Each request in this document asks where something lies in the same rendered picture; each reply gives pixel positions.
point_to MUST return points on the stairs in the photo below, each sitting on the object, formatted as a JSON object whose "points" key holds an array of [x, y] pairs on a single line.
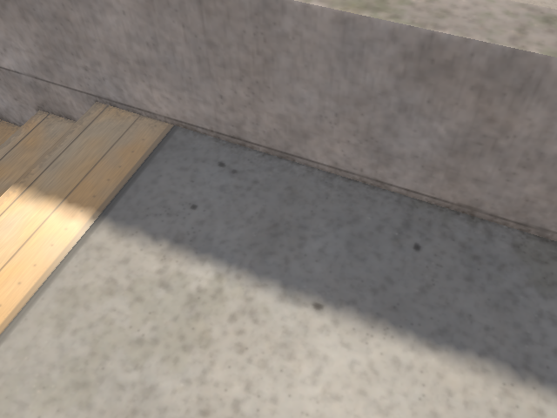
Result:
{"points": [[22, 146]]}

